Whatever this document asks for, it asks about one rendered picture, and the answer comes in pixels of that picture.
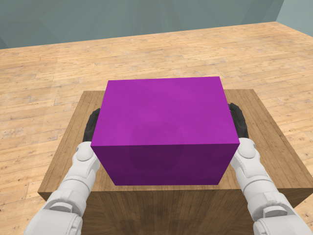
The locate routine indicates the robot right forearm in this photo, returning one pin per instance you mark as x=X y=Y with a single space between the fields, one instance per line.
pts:
x=264 y=200

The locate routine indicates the robot left hand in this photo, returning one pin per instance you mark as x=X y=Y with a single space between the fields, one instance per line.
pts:
x=90 y=126

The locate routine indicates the pedestal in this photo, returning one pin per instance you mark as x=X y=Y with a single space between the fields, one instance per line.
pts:
x=181 y=209

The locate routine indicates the robot left forearm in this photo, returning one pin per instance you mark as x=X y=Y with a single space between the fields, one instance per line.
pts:
x=75 y=188

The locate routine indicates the right robot upper arm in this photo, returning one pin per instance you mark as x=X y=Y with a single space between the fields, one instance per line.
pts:
x=280 y=225

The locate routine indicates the carton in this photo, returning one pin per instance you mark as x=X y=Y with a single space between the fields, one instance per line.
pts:
x=165 y=131

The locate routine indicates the robot right hand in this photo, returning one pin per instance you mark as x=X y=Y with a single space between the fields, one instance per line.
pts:
x=239 y=121

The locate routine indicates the left robot upper arm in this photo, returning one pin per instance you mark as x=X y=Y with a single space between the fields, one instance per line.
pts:
x=50 y=222

